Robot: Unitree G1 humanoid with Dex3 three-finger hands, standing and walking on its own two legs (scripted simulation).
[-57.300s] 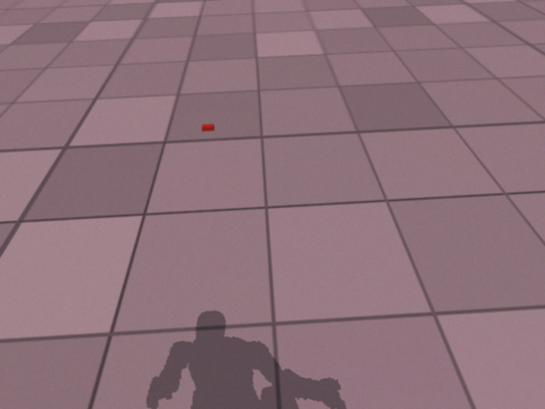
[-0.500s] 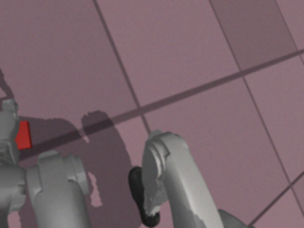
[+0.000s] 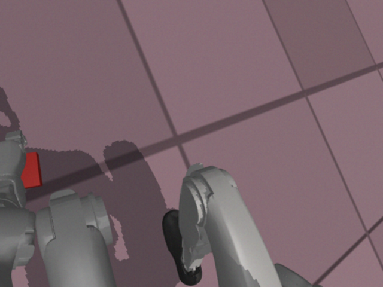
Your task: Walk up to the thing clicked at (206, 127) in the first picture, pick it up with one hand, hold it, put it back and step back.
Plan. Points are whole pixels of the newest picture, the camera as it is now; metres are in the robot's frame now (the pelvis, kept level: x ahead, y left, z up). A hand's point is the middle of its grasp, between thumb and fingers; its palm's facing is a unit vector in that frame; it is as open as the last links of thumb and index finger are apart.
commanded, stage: close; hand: left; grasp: from above
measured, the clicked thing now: (30, 170) +0.38 +0.26 -0.31
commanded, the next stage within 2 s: settle in 0.14 s
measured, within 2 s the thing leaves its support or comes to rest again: neither
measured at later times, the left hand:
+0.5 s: hand (10, 174) +0.37 +0.29 -0.25, palm faces -0.43 -0.15 -0.89, open 9.3 cm
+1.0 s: hand out of the picture +0.36 +0.29 -0.16, palm faces -0.41 -0.15 -0.90, open 4.7 cm
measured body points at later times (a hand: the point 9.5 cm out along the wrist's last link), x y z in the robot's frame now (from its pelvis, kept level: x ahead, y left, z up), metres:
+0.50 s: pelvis +0.00 +0.00 +0.00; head +0.24 +0.12 +0.36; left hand +0.39 +0.29 -0.20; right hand +0.10 -0.24 -0.08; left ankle +0.07 +0.14 -0.29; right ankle +0.11 -0.11 -0.29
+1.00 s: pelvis +0.00 -0.01 +0.02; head +0.20 +0.06 +0.41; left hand +0.38 +0.29 -0.11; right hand +0.13 -0.26 -0.11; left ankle +0.07 +0.14 -0.29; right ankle +0.11 -0.11 -0.29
